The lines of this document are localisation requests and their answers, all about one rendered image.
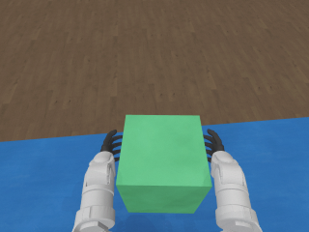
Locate right robot forearm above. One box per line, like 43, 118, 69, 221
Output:
211, 151, 263, 232

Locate right robot hand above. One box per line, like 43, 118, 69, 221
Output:
203, 129, 225, 162

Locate carton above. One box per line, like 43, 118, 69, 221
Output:
116, 115, 212, 214

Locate left robot forearm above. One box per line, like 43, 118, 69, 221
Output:
71, 151, 116, 232

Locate left robot hand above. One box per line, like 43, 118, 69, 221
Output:
100, 130, 123, 162

